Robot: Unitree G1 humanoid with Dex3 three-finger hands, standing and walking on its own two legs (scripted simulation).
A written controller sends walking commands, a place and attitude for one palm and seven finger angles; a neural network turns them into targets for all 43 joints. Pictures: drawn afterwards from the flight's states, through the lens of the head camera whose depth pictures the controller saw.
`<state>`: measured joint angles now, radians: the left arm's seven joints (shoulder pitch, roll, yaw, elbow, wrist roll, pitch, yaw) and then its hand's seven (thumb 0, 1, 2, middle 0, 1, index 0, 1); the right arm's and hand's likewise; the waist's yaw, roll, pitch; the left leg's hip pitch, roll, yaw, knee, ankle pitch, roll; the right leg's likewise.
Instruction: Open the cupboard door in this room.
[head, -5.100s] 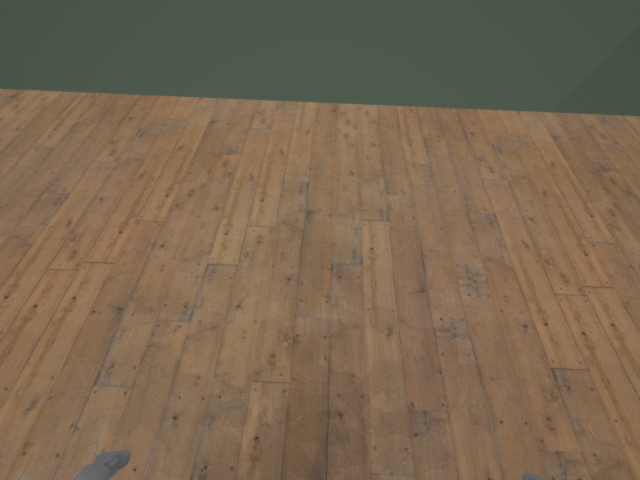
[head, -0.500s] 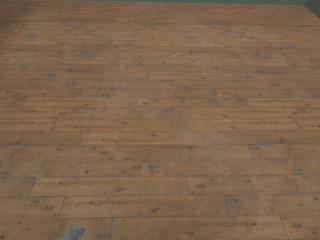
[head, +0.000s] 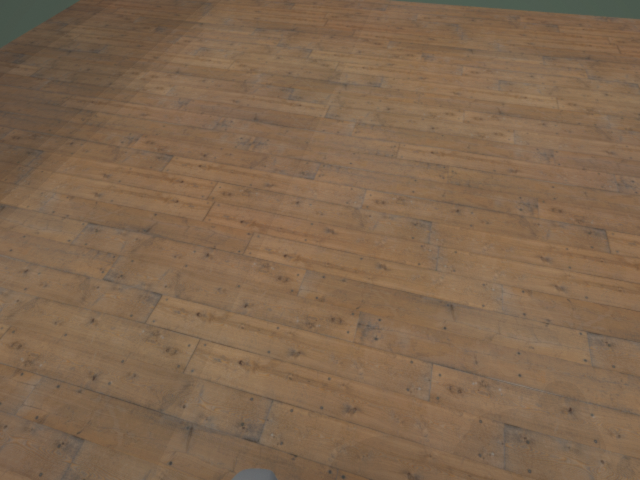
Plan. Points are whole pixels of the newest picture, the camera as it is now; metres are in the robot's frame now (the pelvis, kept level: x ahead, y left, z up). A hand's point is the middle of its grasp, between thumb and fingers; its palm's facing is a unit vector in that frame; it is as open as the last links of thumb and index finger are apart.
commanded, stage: turn or walk to find it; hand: left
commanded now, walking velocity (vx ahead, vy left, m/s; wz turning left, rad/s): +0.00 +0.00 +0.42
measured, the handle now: out of the picture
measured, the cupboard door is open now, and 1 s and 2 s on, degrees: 0 0 0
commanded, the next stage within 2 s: none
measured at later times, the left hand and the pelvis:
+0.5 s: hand out of the picture +0.03 +0.28 -0.16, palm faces +0.22 -0.95 -0.24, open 7.4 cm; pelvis -0.02 +0.06 +0.00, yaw +10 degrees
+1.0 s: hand out of the picture -0.06 +0.20 -0.15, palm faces +0.42 -0.87 -0.26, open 7.4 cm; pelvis -0.05 +0.00 +0.00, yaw +24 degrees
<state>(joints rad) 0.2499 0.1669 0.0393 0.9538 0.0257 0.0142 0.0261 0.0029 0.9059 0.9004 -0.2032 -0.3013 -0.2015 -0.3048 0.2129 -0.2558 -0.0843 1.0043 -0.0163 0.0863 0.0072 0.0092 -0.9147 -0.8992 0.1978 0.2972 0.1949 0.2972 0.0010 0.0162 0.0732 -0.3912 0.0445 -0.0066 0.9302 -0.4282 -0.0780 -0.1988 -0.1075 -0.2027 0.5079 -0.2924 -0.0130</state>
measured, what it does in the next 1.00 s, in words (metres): steps on the spot, turning left: left foot, then right foot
